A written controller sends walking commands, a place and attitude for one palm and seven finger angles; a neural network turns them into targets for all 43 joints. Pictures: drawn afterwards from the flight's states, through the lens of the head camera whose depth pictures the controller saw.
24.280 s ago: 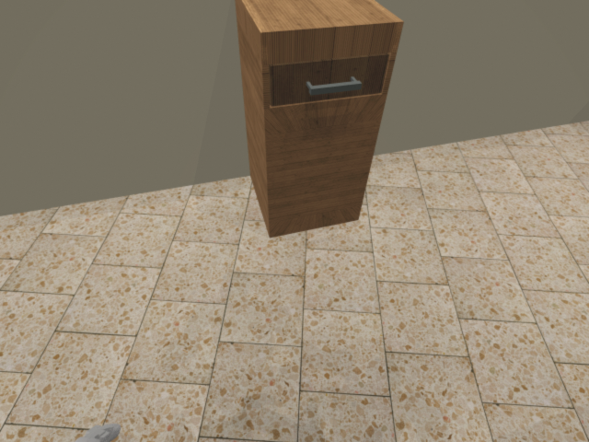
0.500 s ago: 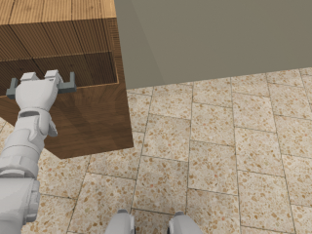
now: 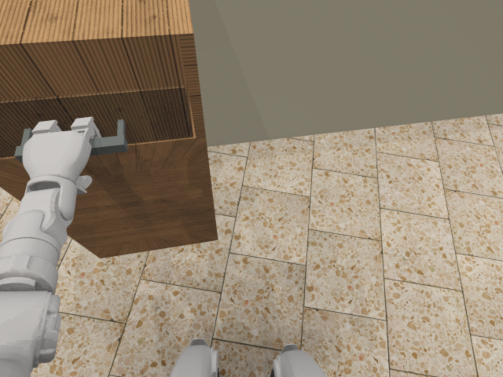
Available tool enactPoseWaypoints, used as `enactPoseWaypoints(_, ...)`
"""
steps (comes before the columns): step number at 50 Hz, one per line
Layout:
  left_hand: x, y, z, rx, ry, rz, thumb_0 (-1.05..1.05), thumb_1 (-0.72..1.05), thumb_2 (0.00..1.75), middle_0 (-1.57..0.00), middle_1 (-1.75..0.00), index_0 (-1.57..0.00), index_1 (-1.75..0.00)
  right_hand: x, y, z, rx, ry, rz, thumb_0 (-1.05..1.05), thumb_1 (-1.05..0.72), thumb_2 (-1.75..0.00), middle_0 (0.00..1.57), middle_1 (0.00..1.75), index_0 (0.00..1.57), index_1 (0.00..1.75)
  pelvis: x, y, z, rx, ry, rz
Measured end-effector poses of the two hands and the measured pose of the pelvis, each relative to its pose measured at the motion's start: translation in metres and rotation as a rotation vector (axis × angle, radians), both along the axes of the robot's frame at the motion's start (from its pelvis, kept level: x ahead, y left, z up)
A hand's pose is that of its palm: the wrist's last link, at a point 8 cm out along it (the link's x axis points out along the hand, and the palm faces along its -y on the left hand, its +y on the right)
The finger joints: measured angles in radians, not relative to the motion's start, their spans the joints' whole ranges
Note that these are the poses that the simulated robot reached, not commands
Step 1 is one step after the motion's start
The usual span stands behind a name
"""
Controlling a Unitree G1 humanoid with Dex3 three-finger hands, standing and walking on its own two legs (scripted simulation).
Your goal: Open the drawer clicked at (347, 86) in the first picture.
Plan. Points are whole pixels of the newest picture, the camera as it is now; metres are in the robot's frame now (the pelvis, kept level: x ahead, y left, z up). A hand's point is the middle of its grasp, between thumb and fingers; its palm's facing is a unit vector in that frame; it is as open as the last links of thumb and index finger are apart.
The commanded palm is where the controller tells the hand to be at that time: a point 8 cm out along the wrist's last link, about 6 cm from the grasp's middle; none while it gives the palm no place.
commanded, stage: close the thumb around the handle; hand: left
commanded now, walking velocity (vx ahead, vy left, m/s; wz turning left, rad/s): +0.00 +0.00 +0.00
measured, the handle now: (74, 139) +0.50 +0.30 +0.02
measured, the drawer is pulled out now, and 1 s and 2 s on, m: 0.00 0.06 0.19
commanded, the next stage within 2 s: pull the drawer open in 0.26 s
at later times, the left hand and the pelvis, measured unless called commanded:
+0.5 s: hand (76, 173) +0.44 +0.29 -0.01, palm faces -0.07 -0.04 -1.00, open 5.4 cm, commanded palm +0.42 +0.27 +0.05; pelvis +0.00 +0.00 +0.00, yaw +0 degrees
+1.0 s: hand (74, 203) +0.39 +0.28 -0.01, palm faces -0.06 -0.04 -1.00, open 5.4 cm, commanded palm +0.36 +0.27 +0.05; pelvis +0.01 +0.00 +0.02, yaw +1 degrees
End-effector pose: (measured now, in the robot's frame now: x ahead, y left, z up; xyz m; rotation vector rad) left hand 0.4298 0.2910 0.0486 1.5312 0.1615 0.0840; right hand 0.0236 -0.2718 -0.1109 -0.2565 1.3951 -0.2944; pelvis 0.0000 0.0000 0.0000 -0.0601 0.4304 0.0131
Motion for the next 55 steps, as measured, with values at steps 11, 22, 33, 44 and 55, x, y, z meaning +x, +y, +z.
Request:
enactPoseWaypoints(11, 0.001, -0.003, 0.002, 0.006, 0.021, 0.035, 0.0, 0.75, 0.84, -0.37, -1.34, -0.41, -1.33, 0.004, 0.009, 0.003, 0.024, -0.018, -0.003, 0.0, -0.91, -0.9, 0.2, 0.3, 0.2, 0.3, 0.0, 0.002, 0.005, 0.001, -0.017, 0.0)
enactPoseWaypoints(22, 0.001, -0.002, 0.002, 0.002, 0.029, 0.013, 0.0, 0.75, 0.82, -0.36, -1.35, -0.41, -1.35, -0.004, 0.004, 0.005, 0.004, -0.006, -0.01, 0.0, -0.91, -0.9, 0.2, 0.3, 0.21, 0.3, -0.001, 0.002, 0.004, 0.001, -0.016, -0.003)
enactPoseWaypoints(33, -0.023, -0.006, 0.0, 0.002, 0.008, 0.015, 0.0, 0.76, 0.84, -0.33, -1.35, -0.4, -1.35, 0.007, 0.008, 0.004, 0.034, -0.019, -0.012, 0.0, -0.91, -0.9, 0.2, 0.3, 0.2, 0.3, 0.005, 0.003, 0.01, 0.006, -0.038, -0.005)
enactPoseWaypoints(44, -0.046, -0.01, 0.001, 0.004, 0.014, 0.026, 0.0, 0.76, 0.84, -0.33, -1.35, -0.4, -1.35, 0.05, 0.012, 0.009, 0.055, -0.119, 0.035, 0.0, -0.91, -0.9, 0.2, 0.3, 0.2, 0.3, 0.009, -0.001, 0.016, 0.013, -0.071, 0.007)
enactPoseWaypoints(55, -0.072, -0.014, 0.001, -0.006, 0.006, 0.027, 0.01, 0.76, 0.83, -0.32, -1.35, -0.41, -1.35, 0.082, 0.008, 0.015, 0.056, -0.202, 0.061, 0.0, -0.91, -0.9, 0.2, 0.3, 0.2, 0.3, 0.014, -0.004, 0.02, 0.021, -0.097, 0.004)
